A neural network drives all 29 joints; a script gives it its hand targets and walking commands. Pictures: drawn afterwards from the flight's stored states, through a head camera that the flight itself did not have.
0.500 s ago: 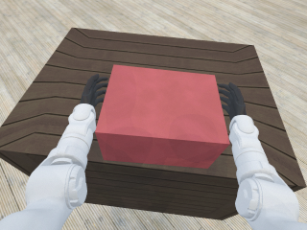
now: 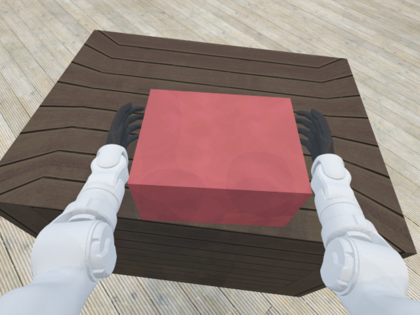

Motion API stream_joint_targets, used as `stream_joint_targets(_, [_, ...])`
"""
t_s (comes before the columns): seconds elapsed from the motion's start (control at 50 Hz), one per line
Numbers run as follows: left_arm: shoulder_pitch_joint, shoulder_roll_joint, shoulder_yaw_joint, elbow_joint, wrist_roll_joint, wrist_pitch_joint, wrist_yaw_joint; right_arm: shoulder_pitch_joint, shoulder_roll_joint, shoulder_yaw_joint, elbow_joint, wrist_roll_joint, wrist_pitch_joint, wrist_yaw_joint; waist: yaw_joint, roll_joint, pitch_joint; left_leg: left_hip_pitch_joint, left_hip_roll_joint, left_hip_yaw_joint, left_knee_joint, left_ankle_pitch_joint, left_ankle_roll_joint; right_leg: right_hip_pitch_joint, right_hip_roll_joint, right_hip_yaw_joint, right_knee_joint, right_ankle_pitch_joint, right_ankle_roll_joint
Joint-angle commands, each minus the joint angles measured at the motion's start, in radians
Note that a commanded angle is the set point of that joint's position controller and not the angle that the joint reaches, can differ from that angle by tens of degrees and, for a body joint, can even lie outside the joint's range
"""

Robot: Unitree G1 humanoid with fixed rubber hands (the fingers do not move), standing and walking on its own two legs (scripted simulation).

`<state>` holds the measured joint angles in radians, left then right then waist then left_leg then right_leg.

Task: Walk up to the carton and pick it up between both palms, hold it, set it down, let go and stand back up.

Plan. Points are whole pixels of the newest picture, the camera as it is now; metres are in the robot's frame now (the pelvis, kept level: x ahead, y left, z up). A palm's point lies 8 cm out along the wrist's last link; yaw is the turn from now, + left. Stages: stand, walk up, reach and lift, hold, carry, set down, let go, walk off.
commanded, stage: set down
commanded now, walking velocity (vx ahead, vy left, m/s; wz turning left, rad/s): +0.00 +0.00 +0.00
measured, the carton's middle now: (217, 158) +0.43 -0.02 +0.02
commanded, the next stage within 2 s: none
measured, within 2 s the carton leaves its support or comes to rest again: neither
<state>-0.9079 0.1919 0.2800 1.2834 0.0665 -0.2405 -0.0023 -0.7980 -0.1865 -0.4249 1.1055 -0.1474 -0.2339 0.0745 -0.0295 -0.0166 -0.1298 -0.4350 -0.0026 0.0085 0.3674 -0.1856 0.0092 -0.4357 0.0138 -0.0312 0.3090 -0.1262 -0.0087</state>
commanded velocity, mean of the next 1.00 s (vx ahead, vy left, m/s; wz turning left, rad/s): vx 0.00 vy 0.00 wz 0.00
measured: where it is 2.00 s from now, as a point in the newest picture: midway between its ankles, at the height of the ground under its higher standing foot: outside the picture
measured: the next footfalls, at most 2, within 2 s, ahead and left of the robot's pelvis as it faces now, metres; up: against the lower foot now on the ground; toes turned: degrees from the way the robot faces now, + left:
none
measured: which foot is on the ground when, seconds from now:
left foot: down 0.00-1.00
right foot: down 0.00-1.00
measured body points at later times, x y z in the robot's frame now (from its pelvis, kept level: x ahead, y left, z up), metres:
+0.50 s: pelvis +0.00 +0.00 +0.00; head +0.07 +0.01 +0.44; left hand +0.45 +0.18 +0.06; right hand +0.43 -0.22 +0.07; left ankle -0.02 +0.11 -0.74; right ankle +0.00 -0.11 -0.74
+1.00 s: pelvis +0.00 +0.00 -0.01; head +0.08 +0.00 +0.43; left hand +0.46 +0.19 +0.04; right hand +0.44 -0.23 +0.04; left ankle -0.02 +0.11 -0.74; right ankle +0.00 -0.11 -0.74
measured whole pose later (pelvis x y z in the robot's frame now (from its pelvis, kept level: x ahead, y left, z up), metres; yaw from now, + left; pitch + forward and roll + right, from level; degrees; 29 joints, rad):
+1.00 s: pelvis +0.00 +0.00 -0.01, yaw -2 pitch +22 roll -1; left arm -1.02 0.27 -0.04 1.49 -0.23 -0.32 0.06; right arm -0.92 -0.29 -0.02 1.35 0.24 -0.27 0.02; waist 0.00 0.00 -0.24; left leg -0.67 0.02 0.03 0.52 -0.25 0.00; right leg -0.67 0.04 -0.02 0.45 -0.17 -0.02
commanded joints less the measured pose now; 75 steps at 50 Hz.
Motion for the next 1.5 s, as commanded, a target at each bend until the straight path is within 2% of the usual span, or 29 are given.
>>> stream_joint_targets(0.0, [-0.54,-0.436,-0.136,-0.117,0.051,-0.057,-0.1,-0.486,0.38,0.175,-0.07,-0.058,-0.053,0.118,0.006,0.062,-0.502,0.273,0.038,0.036,0.022,0.319,-0.068,0.196,-0.02,-0.052,0.032,0.32,0.025])
stream_joint_targets(0.16, [-0.5,-0.411,-0.099,-0.077,0.066,-0.071,-0.108,-0.456,0.374,0.164,-0.043,-0.075,-0.056,0.119,0.003,0.026,-0.453,0.229,0.034,0.032,0.013,0.28,-0.058,0.213,-0.027,-0.043,0.035,0.318,0.031])
stream_joint_targets(0.18, [-0.502,-0.415,-0.099,-0.081,0.066,-0.068,-0.109,-0.449,0.366,0.152,-0.039,-0.077,-0.055,0.116,-0.01,0.034,-0.446,0.228,0.034,0.031,0.008,0.272,-0.06,0.215,-0.024,-0.046,0.038,0.316,0.029])
stream_joint_targets(0.26, [-0.476,-0.406,-0.077,-0.069,0.088,-0.064,-0.108,-0.431,0.366,0.149,-0.03,-0.08,-0.053,0.118,0.002,0.039,-0.422,0.242,0.033,0.035,0.004,0.266,-0.054,0.192,-0.026,-0.045,0.029,0.296,0.033])
stream_joint_targets(0.28, [-0.483,-0.397,-0.075,-0.066,0.089,-0.063,-0.111,-0.433,0.369,0.146,-0.028,-0.086,-0.048,0.117,-0.005,0.019,-0.414,0.227,0.034,0.038,-0.002,0.239,-0.049,0.204,-0.026,-0.044,0.031,0.287,0.034])
stream_joint_targets(0.32, [-0.481,-0.408,-0.085,-0.079,0.082,-0.067,-0.112,-0.431,0.371,0.146,-0.049,-0.089,-0.055,0.115,-0.008,0.025,-0.434,0.226,0.031,0.035,0.002,0.253,-0.05,0.202,-0.028,-0.046,0.038,0.302,0.035])
stream_joint_targets(0.38, [-0.48,-0.397,-0.073,-0.067,0.091,-0.069,-0.11,-0.418,0.368,0.125,-0.033,-0.107,-0.053,0.118,-0.011,0.03,-0.417,0.239,0.035,0.035,0.0,0.222,-0.049,0.167,-0.026,-0.048,0.024,0.239,0.03])
stream_joint_targets(0.48, [-0.458,-0.402,-0.062,-0.057,0.106,-0.067,-0.11,-0.394,0.372,0.109,-0.023,-0.122,-0.047,0.121,-0.012,0.031,-0.393,0.245,0.036,0.032,-0.004,0.226,-0.049,0.154,-0.025,-0.052,0.02,0.224,0.029])
stream_joint_targets(0.54, [-0.443,-0.355,-0.044,-0.067,0.113,-0.065,-0.101,-0.371,0.322,0.096,-0.012,-0.118,-0.047,0.115,-0.011,0.046,-0.386,0.264,0.036,0.034,0.001,0.242,-0.055,0.146,-0.023,-0.051,0.02,0.225,0.028])
stream_joint_targets(0.58, [-0.434,-0.318,-0.029,-0.068,0.114,-0.062,-0.095,-0.36,0.291,0.086,-0.008,-0.111,-0.045,0.102,-0.018,0.03,-0.377,0.243,0.034,0.034,0.0,0.231,-0.05,0.155,-0.026,-0.046,0.021,0.235,0.033])
stream_joint_targets(0.64, [-0.414,-0.289,-0.009,-0.061,0.117,-0.061,-0.088,-0.356,0.273,0.084,-0.02,-0.11,-0.05,0.091,-0.006,0.011,-0.367,0.218,0.029,0.038,-0.007,0.213,-0.042,0.172,-0.028,-0.041,0.026,0.245,0.039])
stream_joint_targets(0.68, [-0.42,-0.224,-0.01,-0.074,0.105,-0.063,-0.071,-0.347,0.196,0.074,-0.014,-0.097,-0.053,0.076,-0.014,0.013,-0.393,0.217,0.029,0.041,-0.005,0.215,-0.046,0.167,-0.026,-0.042,0.033,0.252,0.039])
stream_joint_targets(0.74, [-0.42,-0.111,-0.06,-0.059,0.049,-0.057,-0.025,-0.358,0.068,0.116,0.032,-0.014,-0.052,0.042,-0.011,0.038,-0.402,0.248,0.035,0.038,0.02,0.246,-0.055,0.097,-0.017,-0.036,0.029,0.218,0.026])
stream_joint_targets(0.76, [-0.418,-0.038,-0.099,-0.039,0.001,-0.057,-0.001,-0.359,-0.023,0.137,0.063,0.034,-0.051,0.024,-0.012,0.054,-0.425,0.246,0.039,0.032,0.04,0.261,-0.063,0.064,-0.014,-0.031,0.033,0.201,0.018])
stream_joint_targets(0.82, [-0.451,0.096,-0.222,0.038,-0.17,-0.057,0.06,-0.434,-0.168,0.286,0.127,0.237,-0.033,-0.024,0.004,0.048,-0.503,0.182,0.047,0.019,0.091,0.242,-0.067,-0.017,-0.001,-0.006,0.063,0.145,0.004])
stream_joint_targets(0.86, [-0.481,0.138,-0.293,0.062,-0.265,-0.076,0.076,-0.484,-0.218,0.37,0.128,0.347,-0.042,-0.044,0.014,0.047,-0.614,0.146,0.047,0.014,0.141,0.287,-0.07,-0.021,0.005,-0.001,0.111,0.199,0.004])
stream_joint_targets(0.9, [-0.52,0.179,-0.345,0.084,-0.342,-0.115,0.08,-0.538,-0.271,0.434,0.095,0.423,-0.071,-0.059,0.024,0.044,-0.746,0.111,0.045,0.016,0.2,0.361,-0.08,0.002,0.009,0.0,0.167,0.292,0.007])
stream_joint_targets(0.98, [-0.529,0.256,-0.373,0.182,-0.37,-0.15,0.057,-0.568,-0.367,0.505,0.165,0.523,-0.104,-0.083,0.031,0.036,-0.807,0.041,0.034,0.026,0.273,0.463,-0.098,0.057,0.019,-0.009,0.25,0.458,0.028])
stream_joint_targets(1.02, [-0.516,0.274,-0.373,0.213,-0.369,-0.148,0.038,-0.556,-0.396,0.537,0.234,0.562,-0.11,-0.083,0.023,0.015,-0.789,0.028,0.032,0.03,0.29,0.479,-0.096,0.045,0.02,-0.013,0.272,0.496,0.037])
stream_joint_targets(1.04, [-0.515,0.275,-0.377,0.212,-0.369,-0.147,0.032,-0.559,-0.405,0.563,0.262,0.591,-0.113,-0.078,0.029,0.011,-0.785,0.025,0.03,0.029,0.292,0.483,-0.094,0.031,0.024,-0.014,0.278,0.497,0.041])
stream_joint_targets(1.06, [-0.523,0.274,-0.39,0.209,-0.376,-0.147,0.026,-0.562,-0.413,0.584,0.293,0.615,-0.118,-0.07,0.031,0.023,-0.775,0.02,0.03,0.028,0.297,0.492,-0.094,0.009,0.023,-0.016,0.284,0.496,0.042])
stream_joint_targets(1.1, [-0.521,0.275,-0.408,0.193,-0.395,-0.148,0.018,-0.568,-0.431,0.627,0.303,0.666,-0.128,-0.053,0.029,0.019,-0.793,0.039,0.033,0.023,0.319,0.521,-0.092,-0.046,0.029,-0.022,0.292,0.49,0.045])
stream_joint_targets(1.16, [-0.551,0.303,-0.437,0.148,-0.442,-0.148,0.007,-0.606,-0.447,0.668,0.253,0.726,-0.129,-0.027,0.036,0.016,-0.822,0.001,0.023,0.027,0.337,0.477,-0.081,-0.086,0.031,-0.021,0.307,0.459,0.051])
stream_joint_targets(1.26, [-0.596,0.355,-0.489,0.076,-0.51,-0.136,-0.008,-0.625,-0.488,0.665,0.175,0.771,-0.101,-0.002,0.029,0.02,-0.889,-0.095,0.012,0.027,0.346,0.364,-0.062,-0.084,0.023,-0.017,0.346,0.415,0.063])
stream_joint_targets(1.28, [-0.609,0.363,-0.497,0.053,-0.515,-0.129,-0.008,-0.626,-0.501,0.656,0.164,0.773,-0.094,0.003,0.027,0.032,-0.913,-0.099,0.01,0.029,0.346,0.353,-0.06,-0.087,0.021,-0.018,0.346,0.406,0.064])
stream_joint_targets(1.36, [-0.623,0.415,-0.497,0.031,-0.533,-0.08,-0.017,-0.624,-0.529,0.636,0.137,0.773,-0.043,0.009,0.016,0.019,-0.942,-0.15,0.002,0.03,0.345,0.256,-0.039,-0.058,0.011,-0.004,0.348,0.34,0.065])
stream_joint_targets(1.38, [-0.642,0.436,-0.495,0.004,-0.543,-0.066,-0.017,-0.645,-0.539,0.625,0.094,0.773,-0.031,0.006,0.018,0.005,-0.966,-0.168,0.0,0.03,0.341,0.238,-0.032,-0.029,0.012,-0.002,0.357,0.352,0.07])
stream_joint_targets(1.46, [-0.651,0.462,-0.501,0.006,-0.557,-0.013,-0.018,-0.666,-0.536,0.6,0.046,0.754,0.018,-0.003,0.017,-0.019,-0.968,-0.257,-0.009,0.034,0.328,0.135,-0.012,0.026,-0.001,0.019,0.362,0.282,0.071])
stream_joint_targets(1.48, [-0.666,0.48,-0.499,-0.03,-0.562,0.0,-0.016,-0.67,-0.551,0.586,0.008,0.752,0.028,-0.005,0.018,-0.004,-1.001,-0.256,-0.011,0.034,0.323,0.154,-0.011,0.044,0.0,0.017,0.365,0.304,0.07])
